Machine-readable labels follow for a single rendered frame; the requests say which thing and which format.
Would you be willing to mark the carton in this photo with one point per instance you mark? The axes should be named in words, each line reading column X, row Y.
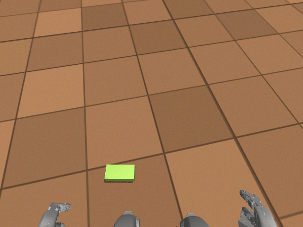
column 120, row 173

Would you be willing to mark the left robot hand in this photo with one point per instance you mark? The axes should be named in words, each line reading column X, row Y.
column 49, row 218

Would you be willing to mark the right robot hand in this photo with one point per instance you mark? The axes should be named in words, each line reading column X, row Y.
column 261, row 217

